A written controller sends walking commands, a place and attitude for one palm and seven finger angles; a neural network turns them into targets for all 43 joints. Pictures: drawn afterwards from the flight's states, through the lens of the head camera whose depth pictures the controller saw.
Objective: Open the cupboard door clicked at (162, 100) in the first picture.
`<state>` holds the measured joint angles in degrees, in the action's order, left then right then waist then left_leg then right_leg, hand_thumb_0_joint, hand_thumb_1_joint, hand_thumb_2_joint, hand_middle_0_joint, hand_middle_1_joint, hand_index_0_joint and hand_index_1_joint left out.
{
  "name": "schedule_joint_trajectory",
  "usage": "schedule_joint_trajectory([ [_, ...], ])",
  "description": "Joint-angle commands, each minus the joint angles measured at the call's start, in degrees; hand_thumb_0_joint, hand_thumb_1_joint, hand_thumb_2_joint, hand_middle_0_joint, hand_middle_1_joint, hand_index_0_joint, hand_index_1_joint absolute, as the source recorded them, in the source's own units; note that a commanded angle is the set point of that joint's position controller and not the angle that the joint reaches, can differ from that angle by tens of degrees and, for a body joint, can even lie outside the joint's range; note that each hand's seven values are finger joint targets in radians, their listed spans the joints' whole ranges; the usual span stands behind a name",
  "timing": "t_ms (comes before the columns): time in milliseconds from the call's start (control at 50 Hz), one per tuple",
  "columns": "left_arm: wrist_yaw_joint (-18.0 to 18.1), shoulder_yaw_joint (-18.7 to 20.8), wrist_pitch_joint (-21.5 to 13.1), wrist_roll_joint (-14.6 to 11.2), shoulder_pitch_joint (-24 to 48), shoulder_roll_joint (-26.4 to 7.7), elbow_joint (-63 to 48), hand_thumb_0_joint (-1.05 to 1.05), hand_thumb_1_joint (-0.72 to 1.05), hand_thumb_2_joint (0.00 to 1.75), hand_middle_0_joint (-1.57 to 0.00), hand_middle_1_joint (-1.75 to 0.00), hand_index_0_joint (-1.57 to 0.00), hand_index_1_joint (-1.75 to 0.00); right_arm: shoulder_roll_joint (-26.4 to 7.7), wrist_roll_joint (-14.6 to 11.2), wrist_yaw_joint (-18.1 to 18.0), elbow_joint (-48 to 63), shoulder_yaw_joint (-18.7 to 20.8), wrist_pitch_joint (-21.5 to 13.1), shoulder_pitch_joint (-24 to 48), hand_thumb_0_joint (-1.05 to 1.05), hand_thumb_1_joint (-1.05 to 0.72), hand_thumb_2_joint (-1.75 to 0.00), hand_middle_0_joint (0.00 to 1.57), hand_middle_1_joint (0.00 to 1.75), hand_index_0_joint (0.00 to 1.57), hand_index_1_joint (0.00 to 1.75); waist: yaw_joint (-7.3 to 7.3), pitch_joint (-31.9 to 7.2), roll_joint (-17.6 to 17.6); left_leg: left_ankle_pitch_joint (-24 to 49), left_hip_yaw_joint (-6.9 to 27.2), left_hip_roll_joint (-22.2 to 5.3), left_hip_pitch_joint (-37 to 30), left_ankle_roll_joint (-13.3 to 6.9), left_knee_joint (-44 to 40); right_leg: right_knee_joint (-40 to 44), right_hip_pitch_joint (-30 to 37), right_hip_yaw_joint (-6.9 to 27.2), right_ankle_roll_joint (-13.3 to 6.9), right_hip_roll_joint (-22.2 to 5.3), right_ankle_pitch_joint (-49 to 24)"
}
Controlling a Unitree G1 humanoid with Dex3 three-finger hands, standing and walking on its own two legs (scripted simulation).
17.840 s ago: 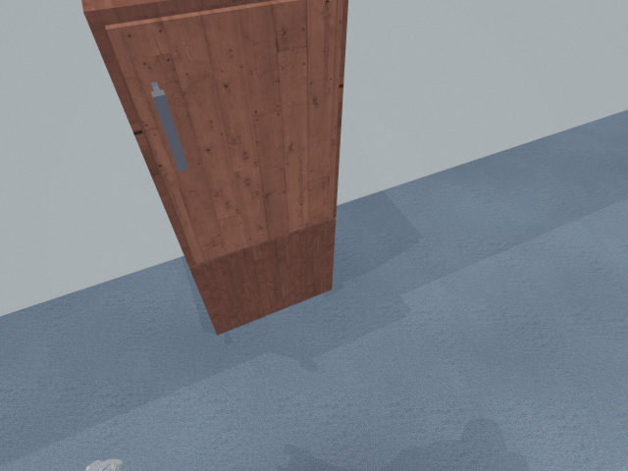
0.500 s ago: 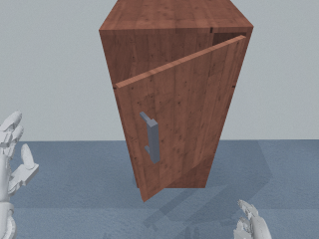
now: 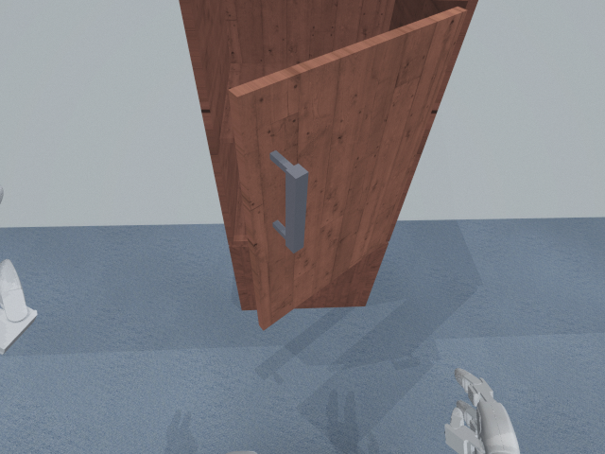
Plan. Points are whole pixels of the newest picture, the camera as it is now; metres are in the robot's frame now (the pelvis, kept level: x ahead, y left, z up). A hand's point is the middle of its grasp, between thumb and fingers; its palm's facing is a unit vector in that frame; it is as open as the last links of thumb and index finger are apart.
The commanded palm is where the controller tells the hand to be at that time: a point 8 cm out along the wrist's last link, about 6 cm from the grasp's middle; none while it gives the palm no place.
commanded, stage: step back with the hand held close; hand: left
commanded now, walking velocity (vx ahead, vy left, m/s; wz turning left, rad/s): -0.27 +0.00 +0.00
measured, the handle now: (286, 204) +0.42 +0.06 +0.09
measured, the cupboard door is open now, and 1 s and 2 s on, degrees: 36 36 36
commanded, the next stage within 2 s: stop stepping back and stand still in 0.64 s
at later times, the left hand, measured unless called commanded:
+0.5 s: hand out of the picture +0.12 +0.28 +0.18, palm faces +0.49 -0.73 -0.47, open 7.4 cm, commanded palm +0.05 +0.31 +0.19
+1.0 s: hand out of the picture +0.06 +0.23 +0.17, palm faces +0.32 -0.82 -0.48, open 7.4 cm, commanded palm -0.01 +0.27 +0.19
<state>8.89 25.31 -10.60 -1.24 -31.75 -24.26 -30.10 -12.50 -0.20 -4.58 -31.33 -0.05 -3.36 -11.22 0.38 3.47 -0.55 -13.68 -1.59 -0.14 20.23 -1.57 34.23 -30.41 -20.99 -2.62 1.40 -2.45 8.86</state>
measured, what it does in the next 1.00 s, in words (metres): walks backwards: right foot, then left foot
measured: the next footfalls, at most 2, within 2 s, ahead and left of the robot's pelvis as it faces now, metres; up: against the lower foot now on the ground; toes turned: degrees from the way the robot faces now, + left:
right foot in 0.68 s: -0.19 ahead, -0.15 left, +0.00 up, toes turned +0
left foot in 0.84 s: -0.03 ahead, +0.06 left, +0.00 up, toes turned -1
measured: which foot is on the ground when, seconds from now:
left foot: down 0.00-0.68, up 0.70-0.82, down 0.84-1.00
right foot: down 0.00-0.40, up 0.42-0.66, down 0.68-0.86, up 0.88-1.00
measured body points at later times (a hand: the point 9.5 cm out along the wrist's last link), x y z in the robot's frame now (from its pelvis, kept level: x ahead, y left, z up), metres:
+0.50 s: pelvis -0.07 +0.00 -0.01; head -0.04 +0.03 +0.44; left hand +0.09 +0.32 +0.20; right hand +0.11 -0.23 -0.08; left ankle +0.05 +0.11 -0.73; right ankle -0.05 -0.14 -0.68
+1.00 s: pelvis -0.16 -0.02 +0.01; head -0.15 +0.01 +0.46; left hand +0.04 +0.27 +0.20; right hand -0.01 -0.27 -0.05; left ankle -0.07 +0.06 -0.73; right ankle -0.21 -0.13 -0.70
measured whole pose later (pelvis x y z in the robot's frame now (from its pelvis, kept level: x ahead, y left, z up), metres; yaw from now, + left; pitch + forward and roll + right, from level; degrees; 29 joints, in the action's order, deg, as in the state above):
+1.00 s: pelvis -0.16 -0.02 +0.01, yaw -3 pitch +0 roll -1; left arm 8.5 25.1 -9.6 -3.0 -33.3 -27.2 -30.7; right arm -11.1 1.0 -3.9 -34.6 -0.9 -9.4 -12.9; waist -2.2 0.3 -2.8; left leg -4.4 -3.1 0.8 18.4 -3.2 22.3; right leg -40.1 -15.4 -0.8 0.4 2.2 27.4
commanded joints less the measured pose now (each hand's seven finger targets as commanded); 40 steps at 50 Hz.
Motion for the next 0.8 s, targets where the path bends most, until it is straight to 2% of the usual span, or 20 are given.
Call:
schedule_joint_trajectory([
  [0,1.3,7.4,-4.7,0.9,3.4,-8.9,-12.3,0.0,0.9,0.9,-0.2,-0.3,-0.2,-0.3,-8.3,0.0,-0.7,8.9,3.1,-4.1,4.2,0.0,-0.9,-0.9,0.2,0.3,0.2,0.3,-0.19,-5.7,5.5,-22.2,7.7,-6.1,20.2,-2.8,-13.6,-2.1,16.9,5.4,-0.9,0.1,6.7],
  [100,1.5,8.2,-6.1,1.8,5.1,-8.9,-11.9,0.0,0.9,0.9,-0.2,-0.3,-0.2,-0.3,-8.3,0.1,-0.7,8.6,3.1,-5.8,3.4,0.0,-0.9,-0.9,0.2,0.3,0.2,0.3,-0.1,-5.4,8.6,-27.9,10.2,-7.6,25.0,-3.7,-15.2,-7.6,18.3,5.0,-0.6,2.5,8.3],
  [180,1.1,9.2,-7.4,1.7,4.8,-9.6,-11.6,0.0,0.9,0.9,-0.2,-0.3,-0.2,-0.3,-7.7,0.3,-0.5,8.0,3.4,-6.8,3.3,0.0,-0.9,-0.9,0.2,0.3,0.2,0.3,-0.45,-4.5,3.7,-26.9,6.6,-4.1,21.1,-2.7,-6.9,-0.5,11.1,12.5,-2.2,0.0,11.3],
  [240,1.5,7.7,-7.2,0.4,6.9,-10.0,-12.1,0.0,0.9,0.9,-0.2,-0.3,-0.2,-0.3,-6.8,0.5,0.2,5.3,3.3,-6.6,2.2,0.0,-0.9,-0.9,0.2,0.3,0.2,0.3,-0.97,-5.6,-5.3,-14.8,2.2,0.7,3.5,1.2,6.6,11.9,-6.5,18.4,-5.9,-7.3,16.5],
  [280,1.8,6.7,-6.8,0.1,7.8,-9.9,-10.9,0.0,0.9,0.9,-0.2,-0.3,-0.2,-0.3,-6.1,0.4,0.3,4.1,3.1,-5.8,2.5,0.0,-0.9,-0.9,0.2,0.3,0.2,0.3,-1.47,-6.9,-8.0,-11.8,1.0,1.3,-3.2,1.5,9.8,14.0,-11.5,16.2,-5.8,-8.8,18.5],
  [320,1.9,7.5,-6.7,0.0,7.3,-10.5,-11.1,0.0,0.9,0.9,-0.2,-0.3,-0.2,-0.3,-6.5,0.3,0.1,4.2,3.2,-5.2,3.2,0.0,-0.9,-0.9,0.2,0.3,0.2,0.3,-1.47,-6.6,-4.9,-13.5,3.4,-0.2,-2.7,0.6,2.6,10.8,-11.2,11.9,-3.9,-5.8,18.9],
  [340,2.0,8.6,-6.9,0.0,6.7,-11.5,-11.5,0.0,0.9,0.9,-0.2,-0.3,-0.2,-0.3,-7.6,0.3,-0.4,4.5,3.5,-5.1,4.4,0.0,-0.9,-0.9,0.2,0.3,0.2,0.3,-1.29,-5.4,1.6,-17.2,7.5,-3.0,1.6,-0.6,-4.1,6.3,-8.8,10.0,-2.9,-2.9,19.6],
  [380,1.7,9.6,-7.6,0.5,5.8,-9.6,-14.9,0.0,0.9,0.9,-0.2,-0.3,-0.2,-0.3,-8.9,0.7,-0.7,6.4,3.7,-6.2,5.6,0.0,-0.9,-0.9,0.2,0.3,0.2,0.3,-0.29,-7.7,20.5,-33.0,24.1,-17.5,23.8,-6.8,-25.8,-24.1,11.7,2.3,0.7,7.1,13.5],
  [400,1.8,10.9,-7.5,0.5,6.8,-11.4,-16.4,0.0,0.9,0.9,-0.2,-0.3,-0.2,-0.3,-6.7,1.3,-0.8,6.1,4.3,-6.9,4.6,0.0,-0.9,-0.9,0.2,0.3,0.2,0.3,-0.48,-10.0,16.9,-24.1,26.1,-20.6,20.7,-8.5,-27.2,-35.7,10.2,4.1,0.4,7.8,16.4],
  [420,1.7,10.9,-7.7,-0.1,6.7,-11.7,-17.2,0.0,0.9,0.9,-0.2,-0.3,-0.2,-0.3,-6.4,1.0,-0.2,5.5,5.0,-7.8,4.1,0.0,-0.9,-0.9,0.2,0.3,0.2,0.3,-0.37,-11.5,9.9,-13.3,23.6,-20.3,11.8,-8.8,-23.1,-38.8,4.0,6.4,-0.2,7.6,19.7],
  [440,1.5,10.8,-7.7,-0.5,3.6,-11.9,-15.0,0.0,0.9,0.9,-0.2,-0.3,-0.2,-0.3,-6.9,0.4,0.2,4.7,5.5,-8.4,4.6,0.0,-0.9,-0.9,0.2,0.3,0.2,0.3,0.09,-13.3,8.0,-11.3,19.7,-19.6,5.8,-8.2,-20.0,-38.5,1.0,7.0,-0.3,7.2,20.5],
  [480,1.8,7.9,-6.5,-1.2,1.0,-7.8,-13.6,0.0,0.9,0.9,-0.2,-0.3,-0.2,-0.3,-6.3,0.9,1.1,3.8,4.7,-9.1,4.7,0.0,-0.9,-0.9,0.2,0.3,0.2,0.3,-0.29,-10.3,12.1,-7.9,15.7,-18.0,4.2,-7.9,-20.2,-34.2,-0.6,4.9,-0.3,5.7,20.5],
  [580,1.3,4.2,-5.6,-2.3,6.1,-7.3,-13.9,0.0,0.9,0.9,-0.2,-0.3,-0.2,-0.3,-6.2,1.5,1.5,1.9,3.1,-9.6,5.5,0.0,-0.9,-0.9,0.2,0.3,0.2,0.3,0.11,-10.8,16.1,-7.2,10.4,-14.4,-1.7,-3.2,-24.1,-7.3,7.7,0.0,-2.1,6.9,22.8],
  [620,0.4,5.1,-6.5,-2.5,5.7,-8.6,-13.2,0.0,0.9,0.9,-0.2,-0.3,-0.2,-0.3,-5.8,1.3,1.8,2.0,3.2,-8.9,5.9,0.0,-0.9,-0.9,0.2,0.3,0.2,0.3,0.88,-11.4,11.1,-0.5,6.2,-11.2,-6.0,-0.1,-15.8,11.7,7.6,3.1,-4.0,3.5,13.9],
  [660,0.4,8.0,-7.6,-2.2,6.5,-13.8,-14.2,0.0,0.9,0.9,-0.2,-0.3,-0.2,-0.3,-4.2,0.8,2.0,2.4,2.2,-7.1,7.0,0.0,-0.9,-0.9,0.2,0.3,0.2,0.3,0.86,-12.2,-6.5,-1.7,-1.1,-2.5,-7.2,4.1,3.8,18.5,1.2,19.1,-8.3,-11.0,-3.3],
  [680,1.1,10.9,-8.3,-1.1,8.6,-17.5,-13.7,0.0,0.9,0.9,-0.2,-0.3,-0.2,-0.3,-4.6,1.4,1.8,2.5,1.7,-7.6,8.2,0.0,-0.9,-0.9,0.2,0.3,0.2,0.3,1.91,-9.9,-6.4,-8.0,-1.1,-0.7,-2.2,4.6,13.6,17.8,-1.4,20.7,-9.9,-16.0,-14.0],
  [700,0.7,6.4,-7.6,-0.7,8.4,-13.1,-12.3,0.0,0.9,0.9,-0.2,-0.3,-0.2,-0.3,-3.8,0.6,1.2,2.6,1.7,-7.6,8.5,0.0,-0.9,-0.9,0.2,0.3,0.2,0.3,1.3,-11.8,-10.2,-10.9,0.5,1.9,5.5,4.1,17.3,10.2,9.5,15.1,-9.0,-13.5,-39.2],
  [720,0.1,7.7,-6.3,-0.4,6.8,-13.8,-11.8,0.0,0.9,0.9,-0.2,-0.3,-0.2,-0.3,-4.1,0.1,0.7,4.3,1.8,-7.1,8.7,0.0,-0.9,-0.9,0.2,0.3,0.2,0.3,1.23,-12.6,-15.7,-9.8,0.0,1.5,9.0,3.6,16.6,5.3,15.6,11.7,-7.3,-12.0,-53.8],
  [740,0.1,9.8,-5.0,-0.5,5.1,-15.4,-11.2,0.0,0.9,0.9,-0.2,-0.3,-0.2,-0.3,-4.3,0.0,0.3,4.9,1.4,-6.4,9.3,0.0,-0.9,-0.9,0.2,0.3,0.2,0.3,0.7,-12.8,-13.1,-5.9,-0.9,1.0,6.9,3.2,12.6,2.4,16.1,9.8,-6.8,-11.1,-53.4],
  [780,-0.3,7.8,-3.6,-1.8,0.7,-11.1,-10.0,0.0,0.9,0.9,-0.2,-0.3,-0.2,-0.3,-4.2,-0.4,-0.6,4.3,0.5,-5.3,6.1,0.0,-0.9,-0.9,0.2,0.3,0.2,0.3,-1.42,-13.5,-1.6,9.3,-2.7,2.1,-4.8,2.4,-3.8,-2.1,13.8,3.6,-3.4,-5.0,-42.0],
])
